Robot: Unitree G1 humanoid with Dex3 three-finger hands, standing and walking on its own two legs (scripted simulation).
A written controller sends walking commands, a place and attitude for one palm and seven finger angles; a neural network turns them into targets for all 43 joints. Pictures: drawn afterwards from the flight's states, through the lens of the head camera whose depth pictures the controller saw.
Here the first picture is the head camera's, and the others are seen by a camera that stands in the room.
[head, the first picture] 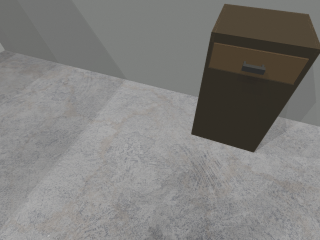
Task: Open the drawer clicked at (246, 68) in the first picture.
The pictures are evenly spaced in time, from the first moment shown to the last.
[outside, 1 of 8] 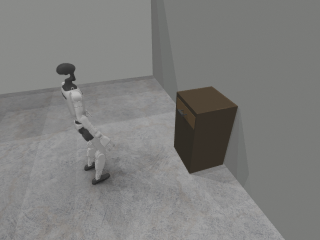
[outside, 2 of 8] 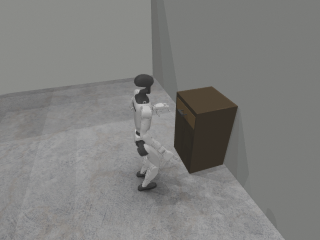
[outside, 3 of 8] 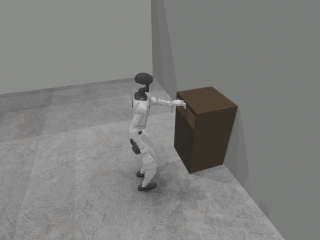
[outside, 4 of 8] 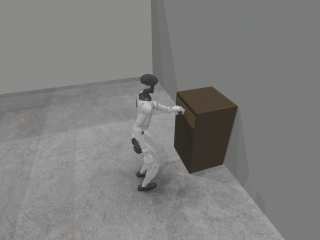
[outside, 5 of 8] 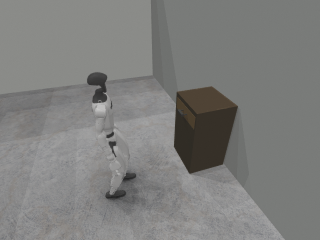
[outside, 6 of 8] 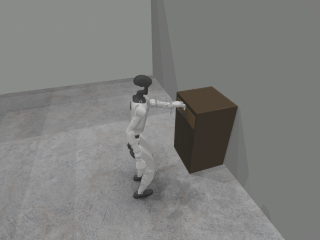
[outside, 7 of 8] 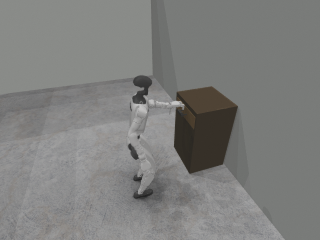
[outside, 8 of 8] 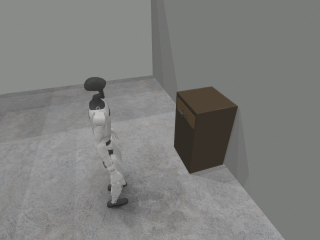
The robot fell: no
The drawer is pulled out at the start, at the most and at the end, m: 0.00 0.01 0.00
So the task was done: no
